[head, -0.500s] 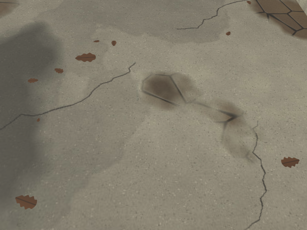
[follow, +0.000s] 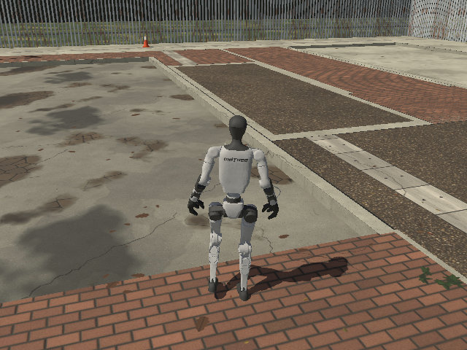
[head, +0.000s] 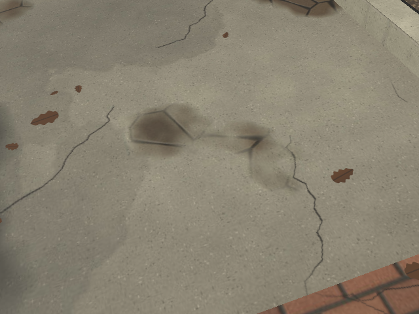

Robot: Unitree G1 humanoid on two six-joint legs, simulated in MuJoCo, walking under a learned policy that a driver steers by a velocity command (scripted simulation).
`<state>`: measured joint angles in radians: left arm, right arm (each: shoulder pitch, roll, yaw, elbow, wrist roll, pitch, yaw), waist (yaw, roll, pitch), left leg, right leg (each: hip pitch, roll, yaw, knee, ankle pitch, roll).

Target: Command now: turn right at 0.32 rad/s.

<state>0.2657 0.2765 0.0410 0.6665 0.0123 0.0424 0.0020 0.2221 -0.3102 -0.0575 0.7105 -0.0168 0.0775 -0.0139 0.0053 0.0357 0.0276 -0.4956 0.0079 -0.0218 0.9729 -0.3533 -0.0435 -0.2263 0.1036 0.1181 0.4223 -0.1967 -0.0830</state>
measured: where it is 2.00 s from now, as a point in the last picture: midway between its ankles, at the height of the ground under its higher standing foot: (204, 247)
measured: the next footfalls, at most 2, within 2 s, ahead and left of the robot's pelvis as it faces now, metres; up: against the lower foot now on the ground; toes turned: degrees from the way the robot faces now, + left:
left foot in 0.20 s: +0.03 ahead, +0.12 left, +0.00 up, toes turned -4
right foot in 0.56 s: +0.10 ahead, -0.10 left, +0.00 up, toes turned -3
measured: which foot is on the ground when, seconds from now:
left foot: up 0.00-0.18, down 0.20-0.56, up 0.58-1.00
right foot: down 0.00-0.20, up 0.22-0.54, down 0.56-1.00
